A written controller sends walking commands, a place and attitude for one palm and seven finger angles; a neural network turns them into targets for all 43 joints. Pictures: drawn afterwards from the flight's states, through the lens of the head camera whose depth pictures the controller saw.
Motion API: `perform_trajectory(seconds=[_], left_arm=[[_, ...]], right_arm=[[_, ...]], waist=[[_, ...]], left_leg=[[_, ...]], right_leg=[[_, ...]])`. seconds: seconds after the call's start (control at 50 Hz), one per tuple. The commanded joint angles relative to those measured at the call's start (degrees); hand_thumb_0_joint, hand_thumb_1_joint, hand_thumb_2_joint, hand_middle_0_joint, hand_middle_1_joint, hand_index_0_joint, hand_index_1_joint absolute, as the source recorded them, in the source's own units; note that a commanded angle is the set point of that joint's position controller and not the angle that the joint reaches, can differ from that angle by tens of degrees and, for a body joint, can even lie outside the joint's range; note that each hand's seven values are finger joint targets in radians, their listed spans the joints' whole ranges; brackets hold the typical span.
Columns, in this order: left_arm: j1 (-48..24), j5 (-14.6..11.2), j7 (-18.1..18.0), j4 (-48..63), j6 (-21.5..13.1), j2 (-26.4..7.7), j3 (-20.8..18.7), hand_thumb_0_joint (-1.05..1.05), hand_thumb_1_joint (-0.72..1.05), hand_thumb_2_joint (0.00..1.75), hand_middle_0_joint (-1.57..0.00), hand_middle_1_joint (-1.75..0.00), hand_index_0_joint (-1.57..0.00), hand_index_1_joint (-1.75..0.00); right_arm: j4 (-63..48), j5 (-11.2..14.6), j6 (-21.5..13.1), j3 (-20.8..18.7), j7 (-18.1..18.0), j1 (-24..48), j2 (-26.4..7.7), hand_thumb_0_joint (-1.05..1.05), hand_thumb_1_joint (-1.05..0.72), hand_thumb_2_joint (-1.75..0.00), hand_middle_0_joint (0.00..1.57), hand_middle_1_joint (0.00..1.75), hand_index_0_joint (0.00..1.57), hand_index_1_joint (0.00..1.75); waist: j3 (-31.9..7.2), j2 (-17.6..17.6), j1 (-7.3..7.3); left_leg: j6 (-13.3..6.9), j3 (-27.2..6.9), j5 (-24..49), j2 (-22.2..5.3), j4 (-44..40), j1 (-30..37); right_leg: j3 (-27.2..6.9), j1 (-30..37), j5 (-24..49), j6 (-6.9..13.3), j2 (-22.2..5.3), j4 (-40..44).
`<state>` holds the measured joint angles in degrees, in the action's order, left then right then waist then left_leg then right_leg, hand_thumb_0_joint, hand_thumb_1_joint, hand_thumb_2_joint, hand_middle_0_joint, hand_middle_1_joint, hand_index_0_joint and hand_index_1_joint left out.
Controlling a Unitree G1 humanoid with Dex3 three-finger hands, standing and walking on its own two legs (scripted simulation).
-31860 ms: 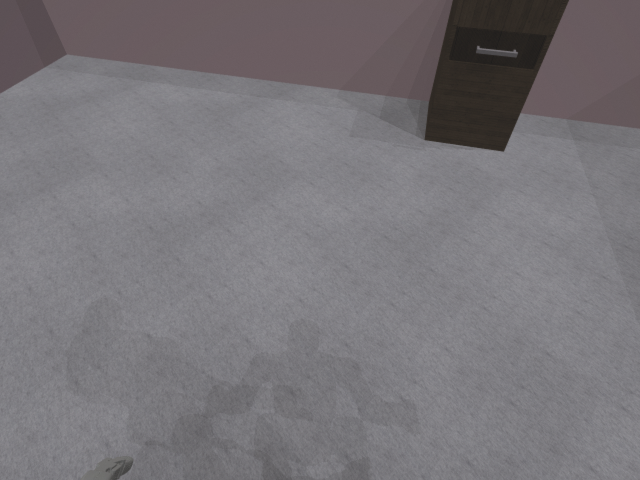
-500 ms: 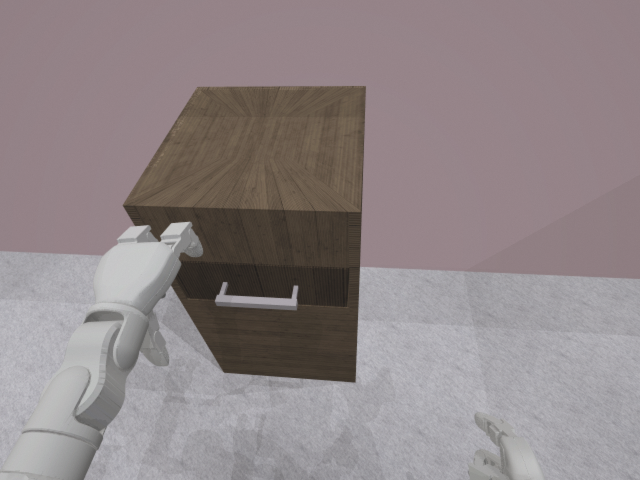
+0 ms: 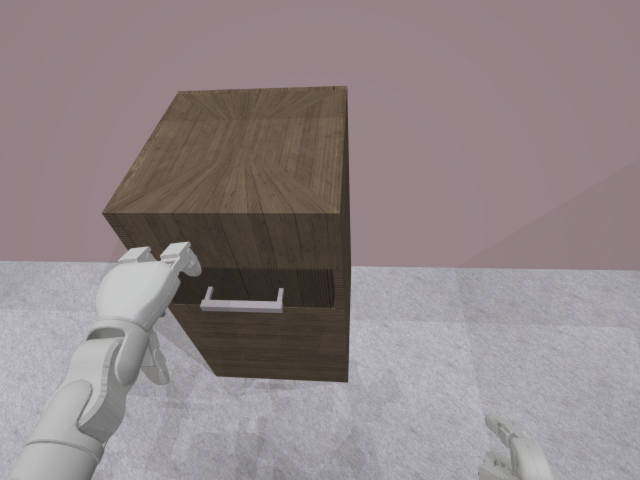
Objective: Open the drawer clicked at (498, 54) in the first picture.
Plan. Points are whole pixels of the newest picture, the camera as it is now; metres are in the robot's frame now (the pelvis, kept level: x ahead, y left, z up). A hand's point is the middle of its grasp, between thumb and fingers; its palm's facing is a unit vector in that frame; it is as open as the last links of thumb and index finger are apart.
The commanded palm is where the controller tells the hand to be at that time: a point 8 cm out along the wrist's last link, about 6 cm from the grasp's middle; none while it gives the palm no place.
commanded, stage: move the hooked fingers above the handle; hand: left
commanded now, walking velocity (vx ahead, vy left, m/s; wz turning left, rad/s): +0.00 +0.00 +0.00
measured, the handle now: (243, 299) +0.50 +0.24 -0.24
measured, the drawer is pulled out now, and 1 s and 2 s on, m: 0.00 0.00 0.00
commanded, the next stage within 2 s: none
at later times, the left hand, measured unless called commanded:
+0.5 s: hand (200, 306) +0.37 +0.24 -0.04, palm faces -0.13 -0.08 -0.99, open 13.8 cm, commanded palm +0.35 +0.25 +0.02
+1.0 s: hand (224, 305) +0.41 +0.23 -0.12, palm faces -0.08 -0.05 -1.00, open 13.8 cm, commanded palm +0.40 +0.24 -0.07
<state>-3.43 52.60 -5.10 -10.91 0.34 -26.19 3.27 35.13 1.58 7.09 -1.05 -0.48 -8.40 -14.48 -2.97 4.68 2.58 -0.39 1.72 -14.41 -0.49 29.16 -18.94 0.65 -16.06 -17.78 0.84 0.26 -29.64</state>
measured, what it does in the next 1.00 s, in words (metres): lowers itself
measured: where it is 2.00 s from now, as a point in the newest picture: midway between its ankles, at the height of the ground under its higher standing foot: outside the picture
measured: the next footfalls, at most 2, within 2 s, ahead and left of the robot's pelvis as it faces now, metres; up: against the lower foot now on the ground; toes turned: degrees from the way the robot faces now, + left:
none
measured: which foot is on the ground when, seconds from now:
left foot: down 0.00-1.00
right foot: down 0.00-1.00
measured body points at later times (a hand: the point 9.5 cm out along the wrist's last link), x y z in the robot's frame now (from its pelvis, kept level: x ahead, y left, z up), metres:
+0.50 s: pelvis +0.01 +0.00 -0.03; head +0.08 -0.01 +0.42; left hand +0.37 +0.24 +0.01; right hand +0.10 -0.26 -0.16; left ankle +0.00 +0.12 -0.74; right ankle -0.03 -0.11 -0.74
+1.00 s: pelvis -0.02 +0.02 -0.07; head +0.09 +0.03 +0.36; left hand +0.41 +0.23 -0.06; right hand +0.03 -0.25 -0.20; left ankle +0.00 +0.12 -0.74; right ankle -0.03 -0.11 -0.74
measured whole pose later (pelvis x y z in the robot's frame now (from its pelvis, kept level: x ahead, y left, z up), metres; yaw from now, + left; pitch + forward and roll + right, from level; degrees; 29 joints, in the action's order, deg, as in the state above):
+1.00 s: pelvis -0.02 +0.02 -0.07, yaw -2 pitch +24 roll -3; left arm -33.6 67.4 -27.2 -55.8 -7.5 -23.5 -0.4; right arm 39.5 -2.8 7.5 -3.6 0.2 -15.2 -12.9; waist -11.5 2.5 -5.1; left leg -2.0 1.4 -25.9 -1.9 61.0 -59.5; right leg 0.8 -55.1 -27.8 -0.4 1.2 -58.6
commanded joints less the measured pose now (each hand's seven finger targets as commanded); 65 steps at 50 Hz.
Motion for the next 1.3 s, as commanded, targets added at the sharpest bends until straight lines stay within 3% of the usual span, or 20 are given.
perform_trajectory(seconds=[0.0,0.02,0.04,0.14,0.24,0.3,0.32,0.4,0.48,0.54,0.64,0.66,0.7,0.8,0.94,1.02,1.06,1.2,1.26,1.28], left_arm=[[-16.2,1.1,-1.7,6.5,-4.2,-13.2,-8.3,0.00,-0.50,0.30,-0.30,-1.20,-0.30,-1.20],[-18.2,1.6,-2.6,7.0,-5.5,-15.1,-10.1,0.00,-0.50,0.30,-0.30,-1.20,-0.30,-1.20],[-20.9,2.3,-3.6,7.5,-6.9,-13.6,-8.7,0.00,-0.50,0.30,-0.30,-1.20,-0.30,-1.20],[-27.1,4.4,-9.1,1.7,-10.5,-14.4,-10.6,0.00,-0.50,0.30,-0.30,-1.20,-0.30,-1.20],[-28.3,5.7,-12.2,-7.2,-8.5,-11.1,-7.8,0.00,-0.50,0.30,-0.30,-1.20,-0.30,-1.20],[-27.0,6.1,-12.2,-10.7,-6.9,-10.3,-6.7,0.00,-0.50,0.30,-0.30,-1.20,-0.30,-1.20],[-27.5,6.3,-12.1,-11.9,-6.5,-10.1,-6.7,0.00,-0.50,0.30,-0.30,-1.20,-0.30,-1.20],[-26.0,6.4,-12.0,-13.0,-7.5,-11.6,-8.5,0.00,-0.50,0.30,-0.30,-1.20,-0.30,-1.20],[-28.2,8.2,-14.8,-14.3,-9.9,-11.8,-10.0,0.00,-0.50,0.30,-0.30,-1.20,-0.30,-1.20],[-31.8,10.3,-18.7,-15.1,-11.2,-12.5,-11.5,0.00,-0.50,0.30,-0.30,-1.20,-0.30,-1.20],[-35.5,11.8,-23.2,-22.2,-8.9,-10.0,-9.7,0.00,-0.50,0.30,-0.30,-1.20,-0.30,-1.20],[-35.0,12.2,-23.6,-22.8,-8.3,-9.5,-9.2,0.00,-0.50,0.30,-0.30,-1.20,-0.30,-1.20],[-38.2,12.2,-23.9,-24.9,-6.7,-7.1,-6.4,0.00,-0.50,0.30,-0.30,-1.20,-0.30,-1.20],[-47.2,12.5,-23.1,-30.2,-5.9,-7.5,-4.9,0.00,-0.50,0.30,-0.30,-1.20,-0.30,-1.20],[-50.8,14.7,-25.1,-35.1,-8.1,-11.7,-8.6,0.00,-0.50,0.30,-0.30,-1.20,-0.30,-1.20],[-51.0,15.2,-26.8,-40.8,-5.7,-11.4,-8.9,0.00,-0.50,0.30,-0.30,-1.20,-0.30,-1.20],[-50.9,15.5,-27.2,-41.1,-4.9,-12.7,-9.6,0.00,-0.50,0.30,-0.30,-1.20,-0.30,-1.20],[-61.4,15.1,-25.6,-39.6,-6.5,-12.5,-6.8,0.00,-0.50,0.30,-0.30,-1.20,-0.30,-1.20],[-62.8,15.7,-25.6,-40.7,-8.0,-14.7,-8.1,0.00,-0.50,0.30,-0.30,-1.20,-0.30,-1.20],[-65.1,16.0,-25.9,-39.9,-8.4,-14.2,-7.4,0.00,-0.50,0.30,-0.30,-1.20,-0.30,-1.20]], right_arm=[[-7.8,-0.7,-2.4,-2.2,-1.2,4.7,-5.9,0.00,-0.90,-0.90,0.20,0.30,0.20,0.30],[-7.4,-0.8,-2.5,-2.4,-1.4,4.4,-6.0,0.00,-0.90,-0.90,0.20,0.30,0.20,0.30],[-7.2,-1.0,-2.8,-2.5,-1.4,3.9,-5.6,0.00,-0.90,-0.90,0.20,0.30,0.20,0.30],[-5.0,-1.6,-3.4,-3.7,-1.6,0.8,-5.5,0.00,-0.90,-0.90,0.20,0.30,0.20,0.30],[-3.7,-1.7,-3.2,-4.9,-1.0,-1.9,-6.2,0.00,-0.90,-0.90,0.20,0.30,0.20,0.30],[-3.7,-1.7,-2.5,-5.3,-0.8,-3.2,-6.7,0.00,-0.90,-0.90,0.20,0.30,0.20,0.30],[-3.7,-1.8,-2.4,-5.5,-0.7,-3.6,-6.8,0.00,-0.90,-0.90,0.20,0.30,0.20,0.30],[-3.8,-2.1,-1.7,-5.7,-0.9,-5.3,-7.1,0.00,-0.90,-0.90,0.20,0.30,0.20,0.30],[-3.3,-2.7,-1.1,-5.8,-1.0,-6.6,-6.8,0.00,-0.90,-0.90,0.20,0.30,0.20,0.30],[-2.7,-3.4,-0.8,-6.1,-0.7,-7.7,-6.9,0.00,-0.90,-0.90,0.20,0.30,0.20,0.30],[-1.1,-3.9,-0.6,-6.7,0.0,-9.7,-7.5,0.00,-0.90,-0.90,0.20,0.30,0.20,0.30],[-1.3,-3.9,-0.5,-6.8,0.2,-9.9,-7.6,0.00,-0.90,-0.90,0.20,0.30,0.20,0.30],[-0.8,-3.9,-0.4,-6.8,0.4,-10.5,-7.7,0.00,-0.90,-0.90,0.20,0.30,0.20,0.30],[0.5,-4.0,-0.3,-6.7,-0.3,-12.2,-8.0,0.00,-0.90,-0.90,0.20,0.30,0.20,0.30],[1.3,-5.0,-0.3,-5.8,-0.1,-13.3,-8.1,0.00,-0.90,-0.90,0.20,0.30,0.20,0.30],[0.9,-5.5,-0.2,-5.5,0.5,-13.3,-8.2,0.00,-0.90,-0.90,0.20,0.30,0.20,0.30],[0.6,-5.5,-0.1,-5.5,0.6,-14.0,-8.6,0.00,-0.90,-0.90,0.20,0.30,0.20,0.30],[2.2,-5.8,-1.4,-5.7,0.2,-15.5,-9.1,0.00,-0.90,-0.90,0.20,0.30,0.20,0.30],[3.2,-6.0,-2.0,-5.6,0.0,-15.7,-9.4,0.00,-0.90,-0.90,0.20,0.30,0.20,0.30],[3.3,-6.2,-2.2,-5.5,-0.1,-15.7,-9.2,0.00,-0.90,-0.90,0.20,0.30,0.20,0.30]], waist=[[-9.0,-8.2,-0.18],[-9.8,-6.1,-0.04],[-11.4,-3.2,-0.49],[-15.9,-1.6,-1.90],[-20.3,-3.4,-3.14],[-23.3,-4.0,-2.88],[-23.0,-6.1,-3.34],[-24.2,-6.9,-2.79],[-22.4,-2.9,-3.20],[-24.6,0.0,-3.44],[-27.2,-0.8,-5.20],[-28.8,0.4,-4.60],[-29.5,0.1,-5.94],[-29.0,-2.8,-8.47],[-30.5,2.7,-7.56],[-30.8,1.0,-8.20],[-33.7,1.0,-7.83],[-37.4,1.8,-11.75],[-36.3,3.3,-11.66],[-36.7,4.5,-12.45]], left_leg=[[-2.6,1.2,11.0,2.4,-0.1,4.1],[-2.5,1.2,10.7,2.5,0.4,3.9],[-2.6,0.9,11.1,2.6,1.4,4.6],[-2.6,0.5,11.5,2.6,6.3,2.0],[-2.4,0.8,13.5,2.4,10.2,-1.4],[-2.3,1.0,15.9,2.3,11.4,-2.5],[-2.4,0.9,16.2,2.1,11.8,-3.4],[-2.6,1.0,17.9,2.1,12.9,-5.2],[-2.4,0.5,18.1,1.6,14.7,-6.5],[-2.2,-0.2,18.5,1.1,17.1,-7.0],[-1.9,-0.9,16.8,0.5,20.5,-9.4],[-1.7,-1.0,17.4,0.5,20.7,-8.8],[-1.7,-1.1,17.1,0.2,21.4,-8.6],[-2.0,-2.0,12.9,-0.2,23.1,-11.3],[-1.6,-3.1,11.5,-0.3,27.5,-15.8],[-1.8,-2.9,10.3,-0.3,30.0,-21.2],[-1.7,-2.8,10.4,-0.4,31.2,-21.5],[-2.2,-3.9,5.5,-0.9,35.9,-24.9],[-2.0,-4.8,3.2,-1.1,37.7,-27.0],[-2.1,-4.8,2.8,-1.1,38.6,-27.9]], right_leg=[[-0.9,0.8,16.0,0.4,0.5,3.4],[-1.3,0.4,14.9,0.6,0.5,3.0],[-1.0,-0.9,14.8,0.8,0.5,2.0],[-1.1,-5.3,15.6,1.0,0.8,-1.9],[-0.6,-8.2,19.1,1.0,1.2,-5.7],[-0.7,-7.8,22.5,1.1,1.5,-7.2],[-0.5,-7.9,23.0,1.0,1.5,-7.6],[-0.9,-7.1,26.7,1.0,1.6,-9.1],[0.1,-12.6,22.7,1.6,2.1,-11.5],[0.9,-17.3,19.0,2.1,2.5,-14.3],[1.7,-24.0,14.9,2.1,3.0,-17.5],[1.7,-24.7,14.5,2.2,3.1,-18.1],[1.8,-26.3,13.7,2.1,3.1,-18.2],[1.8,-30.4,10.2,1.7,3.1,-19.1],[2.4,-38.5,5.7,2.4,3.2,-24.4],[2.5,-40.3,5.5,2.2,3.3,-26.5],[2.5,-40.4,5.7,2.0,3.4,-27.9],[2.2,-46.2,2.0,1.6,3.3,-31.0],[2.6,-50.7,-1.0,1.9,3.4,-33.2],[2.6,-52.2,-1.3,1.9,3.3,-34.0]])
